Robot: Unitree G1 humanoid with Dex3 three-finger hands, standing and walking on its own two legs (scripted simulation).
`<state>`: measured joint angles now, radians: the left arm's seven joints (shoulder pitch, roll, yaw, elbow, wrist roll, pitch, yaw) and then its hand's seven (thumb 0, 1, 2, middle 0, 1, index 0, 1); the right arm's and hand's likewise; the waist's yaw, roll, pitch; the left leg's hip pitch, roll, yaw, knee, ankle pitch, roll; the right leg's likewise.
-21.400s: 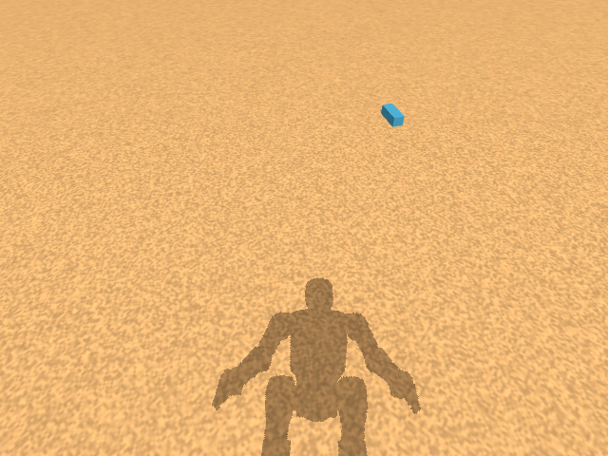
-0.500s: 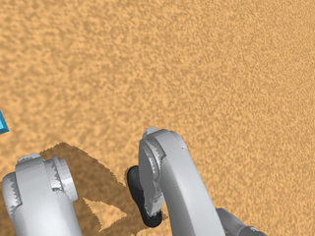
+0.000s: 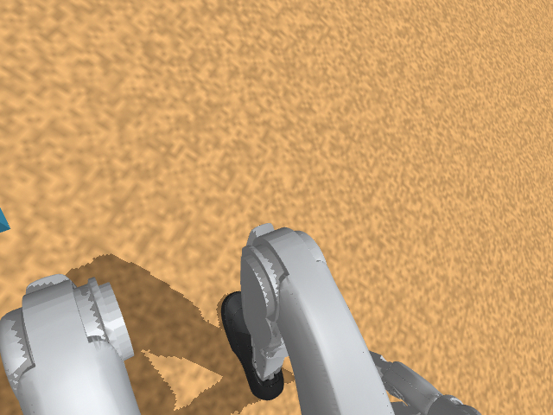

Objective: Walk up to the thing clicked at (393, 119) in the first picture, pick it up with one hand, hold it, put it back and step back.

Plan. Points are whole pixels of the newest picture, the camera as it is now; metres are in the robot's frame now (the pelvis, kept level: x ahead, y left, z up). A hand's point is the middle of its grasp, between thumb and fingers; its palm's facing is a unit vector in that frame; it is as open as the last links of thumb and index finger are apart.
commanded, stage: close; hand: left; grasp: from above
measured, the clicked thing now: out of the picture +0.40 +0.35 -0.27
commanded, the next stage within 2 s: settle in 0.28 s
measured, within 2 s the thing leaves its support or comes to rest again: leaves its support in 0.74 s
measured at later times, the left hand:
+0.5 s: hand out of the picture +0.39 +0.35 -0.24, palm faces -0.40 -0.20 -0.90, open 9.7 cm
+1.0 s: hand out of the picture +0.39 +0.37 -0.17, palm faces -0.37 -0.14 -0.92, open 9.6 cm
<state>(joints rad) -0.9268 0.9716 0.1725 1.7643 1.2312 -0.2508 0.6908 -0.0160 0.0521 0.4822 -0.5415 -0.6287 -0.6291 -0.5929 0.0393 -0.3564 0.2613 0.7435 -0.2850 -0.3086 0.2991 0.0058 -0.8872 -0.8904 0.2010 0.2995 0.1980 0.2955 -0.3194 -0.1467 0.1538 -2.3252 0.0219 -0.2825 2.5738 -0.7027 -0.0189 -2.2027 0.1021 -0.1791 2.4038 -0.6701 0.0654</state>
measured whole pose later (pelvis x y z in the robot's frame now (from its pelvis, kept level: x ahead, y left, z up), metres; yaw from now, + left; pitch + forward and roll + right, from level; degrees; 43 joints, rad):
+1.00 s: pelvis +0.01 +0.00 +0.02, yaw +3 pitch +30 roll -12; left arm -0.79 0.78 0.11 1.42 1.17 -0.16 0.51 -0.02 0.06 0.43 -0.70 -0.56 -0.75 -0.49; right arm 0.09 -0.31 0.13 0.77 -0.19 -0.22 0.29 0.01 -0.91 -0.89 0.20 0.30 0.20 0.30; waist -0.21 -0.03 -0.03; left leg -2.34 0.02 -0.22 2.49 -0.70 -0.02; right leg -2.23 0.07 -0.14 2.37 -0.70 0.05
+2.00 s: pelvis +0.00 -0.01 +0.14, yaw +10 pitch +32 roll -6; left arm -0.52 0.61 0.02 0.81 1.03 -0.10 0.14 -0.02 0.01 0.46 -0.76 -0.51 -0.81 -0.44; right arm 0.15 -0.27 -0.02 0.66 -0.02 -0.01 0.08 0.01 -0.91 -0.90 0.20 0.30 0.20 0.30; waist -0.09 0.04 -0.18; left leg -2.01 0.02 -0.11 2.07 -0.63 -0.01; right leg -1.93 0.03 -0.05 2.01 -0.65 0.03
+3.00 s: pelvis +0.06 +0.01 +0.43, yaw +13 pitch +11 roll -1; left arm -0.32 0.38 -0.17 0.82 0.99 0.05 0.15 -0.03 0.04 0.44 -0.73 -0.53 -0.77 -0.48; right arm 0.26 -0.24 -0.03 0.74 0.03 -0.03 -0.03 0.01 -0.90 -0.90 0.20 0.30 0.20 0.30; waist -0.06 0.03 -0.10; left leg -0.72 0.03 0.00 0.92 -0.40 -0.01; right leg -0.69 0.02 0.02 0.90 -0.40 0.02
